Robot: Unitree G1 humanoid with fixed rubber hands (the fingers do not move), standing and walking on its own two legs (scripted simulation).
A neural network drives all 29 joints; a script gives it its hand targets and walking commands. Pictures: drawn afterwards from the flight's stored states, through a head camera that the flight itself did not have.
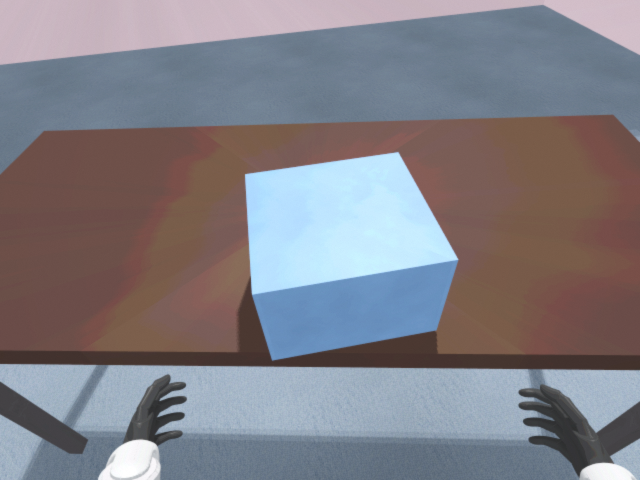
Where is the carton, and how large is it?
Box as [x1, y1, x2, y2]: [245, 152, 457, 360]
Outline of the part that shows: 397,152 245,174 252,296 272,360 436,329 457,262 457,258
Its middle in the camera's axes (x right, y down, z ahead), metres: +0.03 +0.01 +0.62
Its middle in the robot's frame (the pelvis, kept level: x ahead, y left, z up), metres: +0.45 +0.00 +0.01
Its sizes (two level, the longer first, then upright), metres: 0.261 0.248 0.170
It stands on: a table, 0.70 m high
